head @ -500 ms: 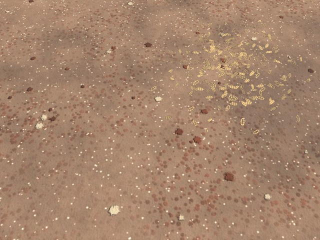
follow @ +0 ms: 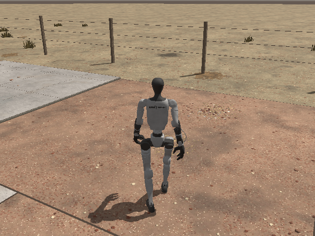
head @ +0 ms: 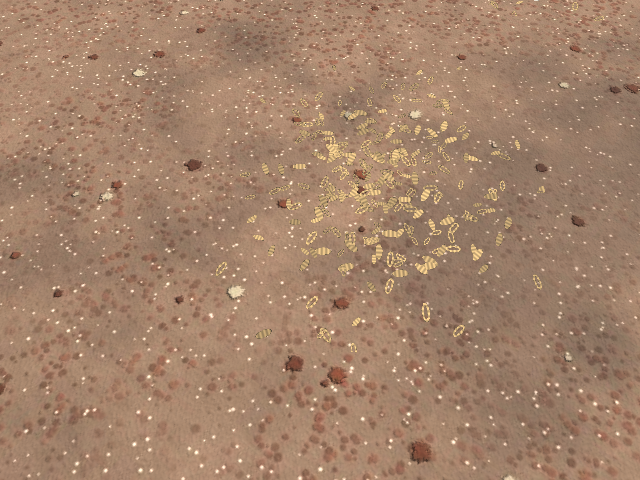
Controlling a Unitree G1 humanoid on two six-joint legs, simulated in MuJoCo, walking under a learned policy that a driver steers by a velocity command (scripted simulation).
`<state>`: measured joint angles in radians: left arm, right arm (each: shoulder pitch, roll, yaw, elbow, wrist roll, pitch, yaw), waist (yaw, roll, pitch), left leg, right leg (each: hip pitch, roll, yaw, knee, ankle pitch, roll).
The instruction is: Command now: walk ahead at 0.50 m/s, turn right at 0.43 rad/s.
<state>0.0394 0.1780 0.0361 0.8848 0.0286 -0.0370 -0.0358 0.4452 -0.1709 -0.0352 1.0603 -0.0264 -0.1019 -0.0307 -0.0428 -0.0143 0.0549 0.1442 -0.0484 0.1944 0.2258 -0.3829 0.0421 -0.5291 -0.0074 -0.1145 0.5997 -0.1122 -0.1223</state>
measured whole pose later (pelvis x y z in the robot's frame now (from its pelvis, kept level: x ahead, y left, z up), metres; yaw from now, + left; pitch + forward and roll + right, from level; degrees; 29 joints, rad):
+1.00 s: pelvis +0.50 -0.08 +0.01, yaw -35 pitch +1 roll +1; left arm 0.09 0.26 0.05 0.71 0.04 0.01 -0.07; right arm 0.33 -0.25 -0.04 0.84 -0.01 -0.06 -0.01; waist -0.05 -0.04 0.08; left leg -0.06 0.02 0.23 0.36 -0.31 0.01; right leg -0.57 -0.02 -0.05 0.69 -0.11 -0.04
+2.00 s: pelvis +0.75 -0.19 -0.01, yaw -9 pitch +3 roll +0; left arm 0.02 0.26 0.02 0.70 0.03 -0.06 -0.02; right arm 0.51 -0.27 -0.08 0.88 -0.01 -0.05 0.00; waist -0.10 -0.01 0.02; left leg 0.05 -0.07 -0.21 0.42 -0.47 0.06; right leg -0.49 0.01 -0.01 0.52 -0.11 -0.02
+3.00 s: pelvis +0.95 -0.21 +0.01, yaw +1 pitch -1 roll +0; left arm 0.34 0.24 0.05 0.97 0.01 0.00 0.01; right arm 0.28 -0.24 -0.04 0.93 -0.03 -0.03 0.01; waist 0.00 -0.01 -0.01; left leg -0.21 -0.04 0.05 0.49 -0.33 0.09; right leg -0.12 -0.01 0.00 0.47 -0.34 -0.02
